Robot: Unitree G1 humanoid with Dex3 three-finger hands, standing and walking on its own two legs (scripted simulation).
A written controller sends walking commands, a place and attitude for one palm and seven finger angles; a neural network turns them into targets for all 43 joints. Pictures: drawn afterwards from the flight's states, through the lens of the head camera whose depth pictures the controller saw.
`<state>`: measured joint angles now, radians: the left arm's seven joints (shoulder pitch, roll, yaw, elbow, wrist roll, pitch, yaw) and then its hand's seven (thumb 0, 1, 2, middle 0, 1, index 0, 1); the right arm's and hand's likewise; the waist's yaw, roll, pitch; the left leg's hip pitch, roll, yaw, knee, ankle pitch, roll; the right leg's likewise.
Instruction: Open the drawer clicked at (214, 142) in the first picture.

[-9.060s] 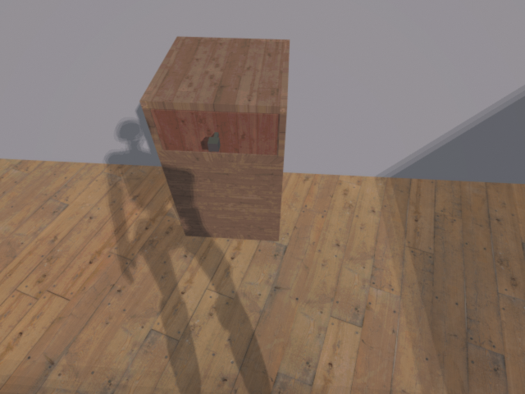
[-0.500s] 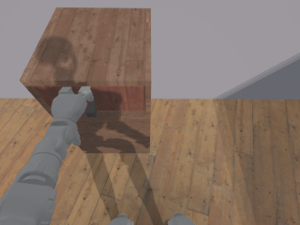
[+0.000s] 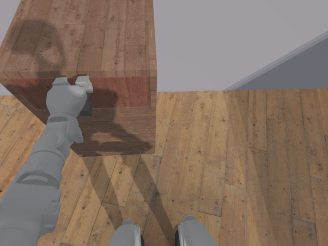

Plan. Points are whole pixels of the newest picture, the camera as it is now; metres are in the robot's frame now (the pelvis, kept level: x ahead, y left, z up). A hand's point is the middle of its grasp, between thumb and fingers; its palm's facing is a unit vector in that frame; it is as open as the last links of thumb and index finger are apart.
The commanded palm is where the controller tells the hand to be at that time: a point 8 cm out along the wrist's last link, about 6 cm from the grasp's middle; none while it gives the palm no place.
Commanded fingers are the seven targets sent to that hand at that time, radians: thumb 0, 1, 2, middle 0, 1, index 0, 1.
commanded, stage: move the hooked fingers above the handle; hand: left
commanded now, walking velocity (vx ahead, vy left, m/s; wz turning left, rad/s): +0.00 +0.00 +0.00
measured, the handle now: (86, 104) +0.53 +0.21 -0.09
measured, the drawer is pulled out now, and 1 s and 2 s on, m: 0.00 0.00 0.00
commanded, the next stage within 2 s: lower the fingers behind the handle in 0.48 s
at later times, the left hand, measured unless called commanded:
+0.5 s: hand (73, 112) +0.46 +0.22 -0.02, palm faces -0.07 -0.05 -1.00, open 13.8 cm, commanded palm +0.45 +0.21 +0.03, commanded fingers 0.00 -0.50 0.30 -0.30 -1.20 -0.30 -1.20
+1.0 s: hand (79, 118) +0.46 +0.21 -0.05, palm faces -0.08 -0.04 -1.00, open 13.8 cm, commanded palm +0.44 +0.21 +0.00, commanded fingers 0.00 -0.50 0.30 -0.30 -1.20 -0.30 -1.20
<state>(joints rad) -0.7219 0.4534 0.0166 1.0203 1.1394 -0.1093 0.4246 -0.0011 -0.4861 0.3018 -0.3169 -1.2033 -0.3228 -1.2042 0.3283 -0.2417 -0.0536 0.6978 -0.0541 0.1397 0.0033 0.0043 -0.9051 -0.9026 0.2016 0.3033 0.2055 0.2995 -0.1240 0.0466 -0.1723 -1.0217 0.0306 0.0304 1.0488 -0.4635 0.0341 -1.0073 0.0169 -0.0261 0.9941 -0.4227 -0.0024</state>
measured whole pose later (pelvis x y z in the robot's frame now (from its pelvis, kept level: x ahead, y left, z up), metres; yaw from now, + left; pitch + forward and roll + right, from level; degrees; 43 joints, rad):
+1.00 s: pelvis +0.00 -0.01 -0.01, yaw +0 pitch +26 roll -2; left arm -0.69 0.44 0.02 1.03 1.15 -0.11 0.47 0.00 -0.49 0.30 -0.32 -1.20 -0.32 -1.20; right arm 0.29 -0.24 -0.05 0.69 -0.06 0.14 0.01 0.00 -0.90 -0.90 0.20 0.30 0.21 0.30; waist -0.11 0.05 -0.18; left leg -1.07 0.03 0.02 1.10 -0.49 0.03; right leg -1.06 0.02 -0.03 1.05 -0.45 -0.01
